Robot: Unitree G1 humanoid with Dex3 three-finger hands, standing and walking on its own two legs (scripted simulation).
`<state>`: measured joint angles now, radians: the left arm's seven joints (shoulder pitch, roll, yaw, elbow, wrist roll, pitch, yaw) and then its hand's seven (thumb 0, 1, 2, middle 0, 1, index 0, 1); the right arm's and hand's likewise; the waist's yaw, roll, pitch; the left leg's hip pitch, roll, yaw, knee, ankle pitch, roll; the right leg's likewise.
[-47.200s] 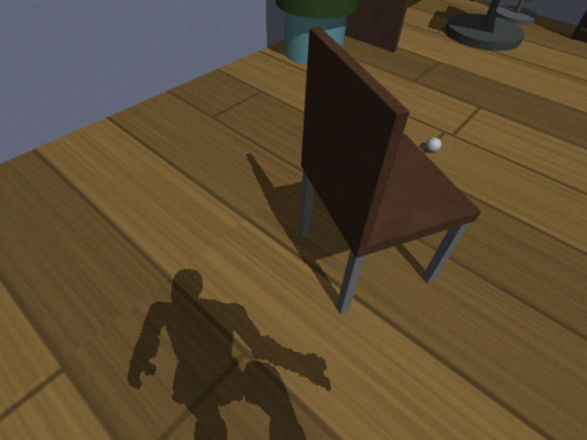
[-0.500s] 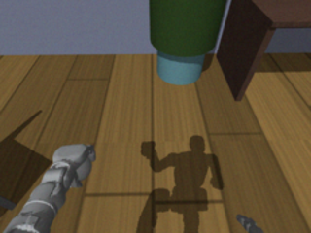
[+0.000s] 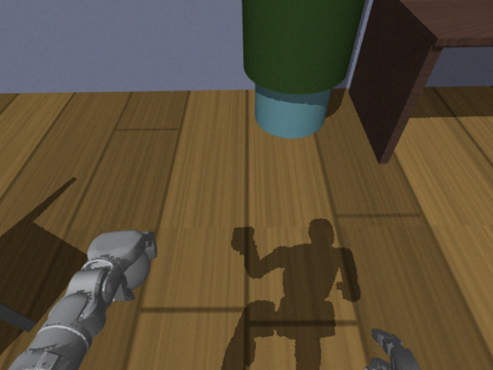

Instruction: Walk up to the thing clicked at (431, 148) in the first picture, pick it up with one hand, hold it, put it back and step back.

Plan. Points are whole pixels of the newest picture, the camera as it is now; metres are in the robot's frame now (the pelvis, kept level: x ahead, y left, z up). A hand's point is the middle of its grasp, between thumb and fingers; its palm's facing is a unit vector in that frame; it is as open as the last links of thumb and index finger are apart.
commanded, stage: hold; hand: left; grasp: from above
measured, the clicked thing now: (126, 267) +0.31 +0.23 -0.05
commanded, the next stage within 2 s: crouch in 1.00 s
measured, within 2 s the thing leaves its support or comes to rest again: neither
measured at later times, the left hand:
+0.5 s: hand (127, 270) +0.29 +0.21 -0.02, palm faces -0.43 -0.07 -0.90, open 9.9 cm
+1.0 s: hand (125, 269) +0.29 +0.22 -0.02, palm faces -0.44 -0.06 -0.90, open 9.9 cm
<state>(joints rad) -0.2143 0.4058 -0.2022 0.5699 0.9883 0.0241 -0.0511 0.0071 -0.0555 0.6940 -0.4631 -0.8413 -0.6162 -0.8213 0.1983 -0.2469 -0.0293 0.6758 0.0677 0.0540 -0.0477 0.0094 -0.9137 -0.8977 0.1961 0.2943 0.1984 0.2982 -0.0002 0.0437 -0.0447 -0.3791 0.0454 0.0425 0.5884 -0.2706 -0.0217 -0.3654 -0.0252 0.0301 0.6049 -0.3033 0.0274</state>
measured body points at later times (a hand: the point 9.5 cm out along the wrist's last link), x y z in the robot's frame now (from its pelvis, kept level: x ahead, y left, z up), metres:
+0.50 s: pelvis +0.00 +0.00 +0.01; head +0.01 -0.03 +0.46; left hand +0.31 +0.22 +0.03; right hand +0.16 -0.25 -0.11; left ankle +0.02 +0.13 -0.73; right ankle +0.00 -0.14 -0.73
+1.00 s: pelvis +0.01 +0.00 +0.01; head +0.02 -0.02 +0.46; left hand +0.31 +0.22 +0.03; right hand +0.16 -0.25 -0.11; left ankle +0.02 +0.13 -0.73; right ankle +0.00 -0.14 -0.73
